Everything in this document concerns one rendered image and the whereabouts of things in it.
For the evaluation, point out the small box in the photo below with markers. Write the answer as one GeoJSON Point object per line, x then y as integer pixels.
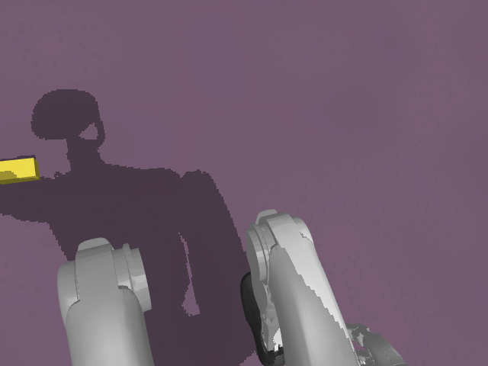
{"type": "Point", "coordinates": [19, 170]}

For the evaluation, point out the right robot foot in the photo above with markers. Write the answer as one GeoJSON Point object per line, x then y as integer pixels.
{"type": "Point", "coordinates": [252, 314]}

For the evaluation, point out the right robot hand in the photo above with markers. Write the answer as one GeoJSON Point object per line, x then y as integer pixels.
{"type": "Point", "coordinates": [379, 352]}

